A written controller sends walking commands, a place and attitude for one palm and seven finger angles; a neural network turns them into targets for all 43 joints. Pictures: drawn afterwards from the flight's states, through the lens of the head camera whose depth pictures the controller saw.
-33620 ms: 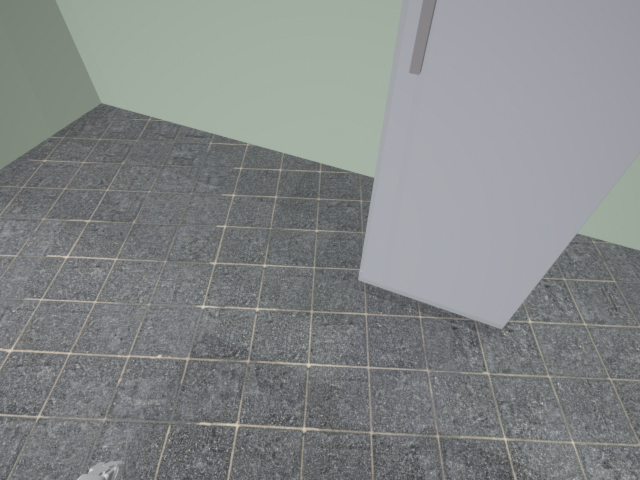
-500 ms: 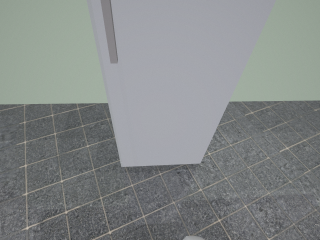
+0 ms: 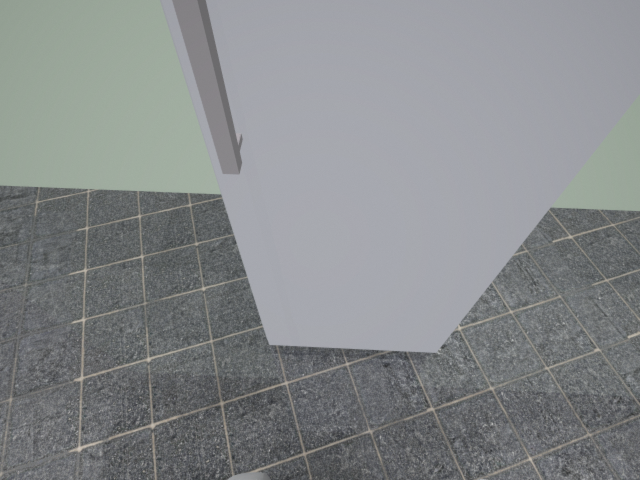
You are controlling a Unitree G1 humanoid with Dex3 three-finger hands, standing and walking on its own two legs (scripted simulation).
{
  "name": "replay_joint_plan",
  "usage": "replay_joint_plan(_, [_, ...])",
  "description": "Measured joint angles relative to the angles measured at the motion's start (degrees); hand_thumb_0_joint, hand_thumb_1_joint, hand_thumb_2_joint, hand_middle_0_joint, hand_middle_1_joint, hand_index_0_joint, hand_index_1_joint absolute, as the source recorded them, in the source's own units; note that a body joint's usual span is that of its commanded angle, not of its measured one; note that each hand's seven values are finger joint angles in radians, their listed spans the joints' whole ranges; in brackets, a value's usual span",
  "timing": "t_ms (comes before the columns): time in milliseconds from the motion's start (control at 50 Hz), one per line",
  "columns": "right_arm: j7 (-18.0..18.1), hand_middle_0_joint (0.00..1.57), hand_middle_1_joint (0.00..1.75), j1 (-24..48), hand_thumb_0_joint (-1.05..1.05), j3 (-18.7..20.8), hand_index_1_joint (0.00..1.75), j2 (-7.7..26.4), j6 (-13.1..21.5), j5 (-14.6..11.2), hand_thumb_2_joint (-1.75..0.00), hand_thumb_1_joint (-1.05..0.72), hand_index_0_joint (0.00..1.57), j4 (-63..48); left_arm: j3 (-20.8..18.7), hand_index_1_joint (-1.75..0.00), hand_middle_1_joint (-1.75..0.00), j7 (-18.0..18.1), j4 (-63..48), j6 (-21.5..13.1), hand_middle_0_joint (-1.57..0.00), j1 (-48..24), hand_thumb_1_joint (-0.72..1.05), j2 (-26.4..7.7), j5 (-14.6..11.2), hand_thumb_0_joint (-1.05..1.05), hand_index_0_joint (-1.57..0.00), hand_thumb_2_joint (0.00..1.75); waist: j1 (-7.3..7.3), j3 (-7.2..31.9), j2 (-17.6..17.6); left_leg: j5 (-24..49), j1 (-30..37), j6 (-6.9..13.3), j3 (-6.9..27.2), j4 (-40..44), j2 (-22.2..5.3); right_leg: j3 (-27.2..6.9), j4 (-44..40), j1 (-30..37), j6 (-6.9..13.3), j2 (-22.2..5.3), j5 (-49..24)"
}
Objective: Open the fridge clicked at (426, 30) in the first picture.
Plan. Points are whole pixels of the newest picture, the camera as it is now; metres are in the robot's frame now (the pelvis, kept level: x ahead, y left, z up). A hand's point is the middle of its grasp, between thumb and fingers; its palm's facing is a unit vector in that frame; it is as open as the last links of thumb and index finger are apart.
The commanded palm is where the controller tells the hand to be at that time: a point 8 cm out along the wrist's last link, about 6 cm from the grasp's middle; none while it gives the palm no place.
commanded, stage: come to a stop and stand still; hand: left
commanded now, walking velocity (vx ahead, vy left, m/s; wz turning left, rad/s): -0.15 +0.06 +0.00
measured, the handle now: (214, 71) +0.46 +0.15 +0.24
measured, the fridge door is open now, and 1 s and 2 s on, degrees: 0 0 0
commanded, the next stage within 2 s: look again from close up in 1.16 s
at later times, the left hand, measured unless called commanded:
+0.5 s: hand out of the picture +0.09 +0.23 -0.17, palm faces -0.01 -0.96 -0.26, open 7.4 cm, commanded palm none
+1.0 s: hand out of the picture +0.04 +0.24 -0.17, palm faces -0.04 -0.97 -0.23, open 7.4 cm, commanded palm none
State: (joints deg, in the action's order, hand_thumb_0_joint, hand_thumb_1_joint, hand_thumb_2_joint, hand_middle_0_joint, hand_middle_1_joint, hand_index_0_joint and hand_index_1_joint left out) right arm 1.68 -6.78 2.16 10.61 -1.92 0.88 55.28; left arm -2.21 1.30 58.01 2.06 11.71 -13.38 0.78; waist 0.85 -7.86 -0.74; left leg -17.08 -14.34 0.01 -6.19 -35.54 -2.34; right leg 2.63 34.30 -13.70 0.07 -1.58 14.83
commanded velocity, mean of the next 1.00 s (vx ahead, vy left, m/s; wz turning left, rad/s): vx -0.01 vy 0.01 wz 0.00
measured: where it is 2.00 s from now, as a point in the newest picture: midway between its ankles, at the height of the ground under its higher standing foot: outside the picture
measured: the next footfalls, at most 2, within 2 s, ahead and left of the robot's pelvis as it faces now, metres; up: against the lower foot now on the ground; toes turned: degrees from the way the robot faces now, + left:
left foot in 0.30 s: +0.06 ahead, +0.15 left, +0.00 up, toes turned +1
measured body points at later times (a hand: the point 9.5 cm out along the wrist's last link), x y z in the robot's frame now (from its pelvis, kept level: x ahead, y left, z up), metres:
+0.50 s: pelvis +0.00 +0.02 +0.00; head +0.05 +0.03 +0.44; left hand +0.09 +0.28 -0.15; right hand +0.04 -0.21 -0.16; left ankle +0.02 +0.15 -0.73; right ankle -0.03 -0.09 -0.74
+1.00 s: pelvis -0.01 +0.05 +0.00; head +0.00 +0.04 +0.45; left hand +0.04 +0.29 -0.15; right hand +0.02 -0.19 -0.15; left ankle +0.02 +0.15 -0.73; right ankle -0.03 -0.09 -0.73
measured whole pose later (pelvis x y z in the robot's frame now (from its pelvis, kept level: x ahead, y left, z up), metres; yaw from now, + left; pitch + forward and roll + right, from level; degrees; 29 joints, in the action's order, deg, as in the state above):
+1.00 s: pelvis -0.01 +0.05 +0.00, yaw -1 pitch -1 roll +0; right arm 0.5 -15.4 -0.3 10.7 0.3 1.2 58.3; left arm 0.7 1.3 58.3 0.0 14.3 -11.7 0.8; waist -0.8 -1.4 0.3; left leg -14.2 -14.8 1.8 -2.8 -29.8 0.7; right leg -2.0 30.1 -11.4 -1.1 -1.0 17.8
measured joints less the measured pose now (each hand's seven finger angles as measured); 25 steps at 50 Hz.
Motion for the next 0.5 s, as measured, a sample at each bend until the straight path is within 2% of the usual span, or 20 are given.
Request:
replay_joint_plan(80, [-0.3,0.20,0.30,1.9,0.01,1.2,0.30,1.5,-2.0,-0.2,-0.90,-0.91,0.20,0.0,-0.3,-0.30,-0.30,0.5,-1.9,-1.1,-0.20,-0.5,0.91,0.4,0.5,0.01,-0.20,0.90,0.14,0.1,0.9,-11.1,-7.4,-1.3,3.8,-17.7,2.6,0.1,-3.1,1.6,1.4,-0.6,4.7])
replay_joint_plan(140, [-0.4,0.20,0.30,3.6,0.01,1.5,0.30,2.5,-2.4,-0.2,-0.90,-0.91,0.20,0.0,-0.4,-0.30,-0.30,1.0,-3.0,-1.1,-0.20,-0.5,0.91,0.9,0.5,0.00,-0.20,0.90,0.29,-0.3,1.1,-11.8,-10.2,-2.5,4.6,-23.5,3.5,-1.0,-5.8,2.4,1.2,-0.6,3.2])
replay_joint_plan(180, [-0.7,0.20,0.30,4.1,0.01,1.5,0.30,2.9,-2.4,-0.2,-0.90,-0.91,0.20,-0.2,-0.4,-0.30,-0.30,1.1,-3.5,-1.0,-0.20,-0.4,0.91,1.0,0.6,0.00,-0.20,0.90,0.16,-0.3,0.9,-10.9,-10.4,-3.0,4.5,-22.0,3.3,-1.6,-7.0,2.9,1.0,-0.7,2.4])
replay_joint_plan(240, [-1.1,0.20,0.30,4.0,0.01,1.3,0.30,3.0,-1.9,-0.3,-0.90,-0.91,0.19,-0.7,-0.5,-0.30,-0.30,0.9,-3.6,-0.8,-0.20,-0.5,0.91,1.0,0.8,0.00,-0.20,0.90,-0.13,-0.2,0.3,-8.6,-8.3,-3.1,4.1,-14.0,2.6,-2.3,-7.1,3.0,0.4,-0.8,2.4])
replay_joint_plan(280, [-1.2,0.20,0.30,3.2,0.01,1.1,0.30,3.0,-1.4,-0.2,-0.90,-0.91,0.19,-0.9,-0.4,-0.30,-0.30,0.7,-3.5,-0.6,-0.20,-0.7,0.91,0.7,0.7,0.00,-0.20,0.90,-0.51,-0.2,-0.1,-2.9,-5.3,-2.7,3.6,-5.0,2.1,-2.5,-5.5,2.6,-0.3,-0.8,3.3])
replay_joint_plan(300, [-1.4,0.20,0.30,2.4,0.01,0.9,0.30,3.2,-0.9,-0.2,-0.90,-0.91,0.19,-1.2,-0.4,-0.30,-0.30,0.5,-3.5,-0.4,-0.20,-0.7,0.91,0.7,0.5,0.00,-0.20,0.90,-0.68,0.1,0.3,4.0,-3.4,-2.1,3.7,0.3,1.3,-2.4,-3.9,2.0,-0.7,-0.4,4.2])
replay_joint_plan(320, [-1.4,0.20,0.30,1.4,0.01,0.8,0.30,3.5,-0.3,0.1,-0.90,-0.91,0.19,-1.3,-0.2,-0.30,-0.30,0.4,-3.6,-0.2,-0.20,-0.7,0.91,0.7,0.3,0.00,-0.20,0.90,-0.82,0.7,1.0,4.4,-2.2,-1.2,4.0,2.7,0.7,-2.1,-1.6,1.0,-1.1,0.2,5.4])
replay_joint_plan(360, [-1.1,0.20,0.30,0.1,0.01,0.4,0.30,2.7,0.0,0.6,-0.90,-0.91,0.19,-0.5,-0.1,-0.30,-0.30,0.7,-3.4,0.5,-0.20,-2.1,0.91,-0.1,0.2,0.01,-0.20,0.90,-0.68,0.5,-0.7,0.0,-2.3,0.3,3.4,1.8,1.6,-3.0,5.2,-1.4,-1.3,-0.4,12.7])
replay_joint_plan(420, [-0.5,0.20,0.30,-1.6,0.01,-0.8,0.30,1.4,0.1,1.0,-0.90,-0.91,0.19,0.8,0.1,-0.30,-0.30,0.6,-2.8,1.0,-0.20,-4.4,0.91,-0.5,-0.1,0.01,-0.20,0.90,-0.67,-0.3,-1.4,0.7,-1.6,0.5,3.9,3.0,2.6,-3.6,10.1,-2.6,-1.3,0.1,17.0])
replay_joint_plan(460, [-0.4,0.20,0.30,-2.8,0.01,-1.3,0.30,0.7,0.0,0.8,-0.90,-0.91,0.20,1.7,0.5,-0.30,-0.30,0.2,-2.6,0.7,-0.20,-4.9,0.91,-0.3,-0.3,0.01,-0.20,0.90,-0.83,-0.2,-0.9,1.9,-1.1,0.4,4.5,4.4,2.7,-3.0,5.0,-0.7,-1.0,0.6,12.6])
replay_joint_plan(500, [-0.5,0.20,0.30,-3.7,0.01,-1.6,0.30,-0.1,-0.4,0.3,-0.90,-0.91,0.20,2.9,0.8,-0.30,-0.30,0.2,-2.4,-0.3,-0.20,-4.2,0.91,-0.4,-0.2,0.01,-0.20,0.90,-0.83,0.7,-1.2,1.9,-1.1,0.2,4.1,4.3,3.0,-3.9,-2.1,1.4,0.0,0.6,2.8])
